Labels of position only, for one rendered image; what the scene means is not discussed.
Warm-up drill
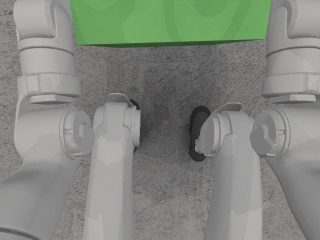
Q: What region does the right robot upper arm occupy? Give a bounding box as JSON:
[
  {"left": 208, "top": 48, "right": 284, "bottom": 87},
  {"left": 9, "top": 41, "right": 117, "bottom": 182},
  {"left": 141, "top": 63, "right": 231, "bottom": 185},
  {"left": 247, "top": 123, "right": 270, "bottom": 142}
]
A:
[{"left": 249, "top": 107, "right": 320, "bottom": 240}]

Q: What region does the left robot forearm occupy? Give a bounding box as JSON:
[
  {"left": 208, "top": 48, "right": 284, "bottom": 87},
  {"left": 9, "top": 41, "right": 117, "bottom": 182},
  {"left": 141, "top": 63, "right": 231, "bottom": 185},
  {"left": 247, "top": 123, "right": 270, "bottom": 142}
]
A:
[{"left": 13, "top": 0, "right": 81, "bottom": 150}]

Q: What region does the right robot forearm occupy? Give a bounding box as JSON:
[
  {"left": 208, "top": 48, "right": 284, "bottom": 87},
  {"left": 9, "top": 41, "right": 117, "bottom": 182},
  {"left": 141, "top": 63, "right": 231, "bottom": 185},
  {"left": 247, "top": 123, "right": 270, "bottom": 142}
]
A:
[{"left": 261, "top": 0, "right": 320, "bottom": 110}]

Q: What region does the carton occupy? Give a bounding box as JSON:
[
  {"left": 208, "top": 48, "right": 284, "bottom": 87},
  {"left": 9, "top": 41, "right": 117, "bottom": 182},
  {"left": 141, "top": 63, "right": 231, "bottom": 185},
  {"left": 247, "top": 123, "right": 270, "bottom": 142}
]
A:
[{"left": 69, "top": 0, "right": 271, "bottom": 48}]

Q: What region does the left robot upper arm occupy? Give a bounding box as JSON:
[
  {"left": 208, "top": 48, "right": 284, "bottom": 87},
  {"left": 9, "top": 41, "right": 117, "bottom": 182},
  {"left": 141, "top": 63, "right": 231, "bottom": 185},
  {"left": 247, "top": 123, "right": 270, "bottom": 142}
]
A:
[{"left": 0, "top": 106, "right": 95, "bottom": 240}]

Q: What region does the robot right thigh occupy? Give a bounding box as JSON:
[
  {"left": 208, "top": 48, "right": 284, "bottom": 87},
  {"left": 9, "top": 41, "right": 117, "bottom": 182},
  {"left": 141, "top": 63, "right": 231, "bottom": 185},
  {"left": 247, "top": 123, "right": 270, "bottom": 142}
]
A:
[{"left": 203, "top": 110, "right": 263, "bottom": 240}]

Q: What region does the robot left foot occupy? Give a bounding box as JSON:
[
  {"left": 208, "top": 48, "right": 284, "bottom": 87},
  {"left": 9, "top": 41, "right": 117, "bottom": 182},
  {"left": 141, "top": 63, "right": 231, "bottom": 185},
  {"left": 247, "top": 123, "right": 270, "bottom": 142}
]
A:
[{"left": 129, "top": 99, "right": 140, "bottom": 154}]

